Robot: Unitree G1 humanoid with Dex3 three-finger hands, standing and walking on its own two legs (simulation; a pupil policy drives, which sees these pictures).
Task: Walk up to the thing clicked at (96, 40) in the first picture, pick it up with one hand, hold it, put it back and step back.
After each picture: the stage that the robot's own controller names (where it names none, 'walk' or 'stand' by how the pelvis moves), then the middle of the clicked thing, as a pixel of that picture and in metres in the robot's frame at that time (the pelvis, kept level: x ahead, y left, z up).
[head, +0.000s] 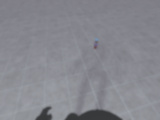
stand; (95, 44) +1.58 -0.11 -0.65
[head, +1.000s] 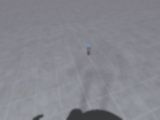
walk; (88, 50) +1.45 +0.16 -0.64
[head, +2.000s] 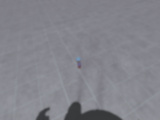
walk; (78, 63) +0.96 +0.27 -0.65
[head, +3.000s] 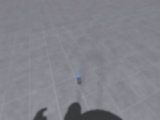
walk; (78, 79) +0.62 +0.19 -0.64
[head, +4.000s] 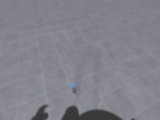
stand; (74, 88) +0.44 +0.18 -0.63
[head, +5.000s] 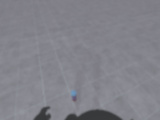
stand; (74, 96) +0.39 +0.18 -0.65
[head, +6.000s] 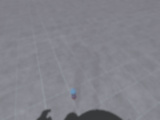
stand; (73, 94) +0.40 +0.19 -0.66
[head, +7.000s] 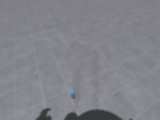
stand; (72, 94) +0.38 +0.20 -0.66
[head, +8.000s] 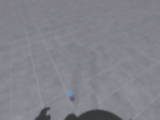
stand; (71, 96) +0.36 +0.22 -0.66
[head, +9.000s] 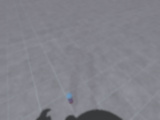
stand; (70, 98) +0.35 +0.23 -0.66
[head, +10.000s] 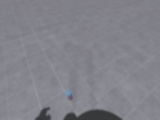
stand; (69, 95) +0.36 +0.24 -0.65
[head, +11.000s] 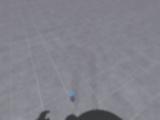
stand; (71, 96) +0.38 +0.20 -0.66
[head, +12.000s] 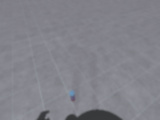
stand; (72, 96) +0.38 +0.20 -0.66
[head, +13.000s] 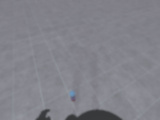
go down; (72, 96) +0.37 +0.19 -0.66
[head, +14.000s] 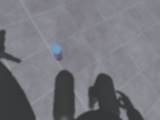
go down; (57, 53) +0.46 +0.24 -0.27
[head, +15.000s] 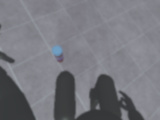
approach; (58, 55) +0.45 +0.25 -0.26
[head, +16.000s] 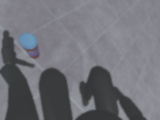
close in; (31, 48) +0.44 +0.30 -0.16
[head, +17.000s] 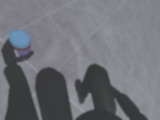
close; (23, 47) +0.43 +0.30 -0.16
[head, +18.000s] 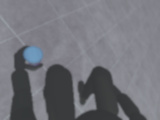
lift; (34, 58) +0.34 +0.29 -0.16
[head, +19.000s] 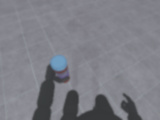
lift; (62, 71) +0.32 +0.18 +0.04
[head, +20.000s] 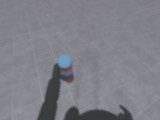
hold; (67, 71) +0.33 +0.16 +0.07
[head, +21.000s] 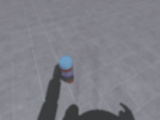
hold; (67, 72) +0.33 +0.16 +0.04
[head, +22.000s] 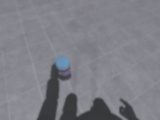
crouch; (65, 70) +0.34 +0.17 -0.01
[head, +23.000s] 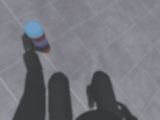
lower; (40, 41) +0.49 +0.27 -0.05
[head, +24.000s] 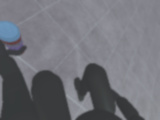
lower; (14, 42) +0.45 +0.32 -0.16
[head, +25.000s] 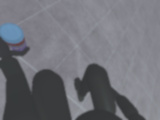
lower; (17, 43) +0.44 +0.31 -0.16
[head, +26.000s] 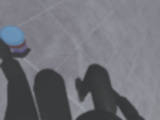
lower; (18, 45) +0.43 +0.32 -0.16
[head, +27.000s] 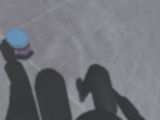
lower; (22, 47) +0.42 +0.31 -0.16
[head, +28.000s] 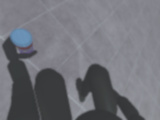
open; (25, 46) +0.43 +0.29 -0.17
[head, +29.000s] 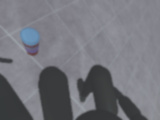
stand; (31, 45) +0.43 +0.29 -0.17
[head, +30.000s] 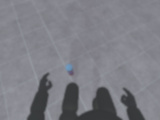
stand; (70, 70) +0.44 +0.21 -0.44
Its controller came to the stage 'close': yes
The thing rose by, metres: 0.68
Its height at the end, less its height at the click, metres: +0.00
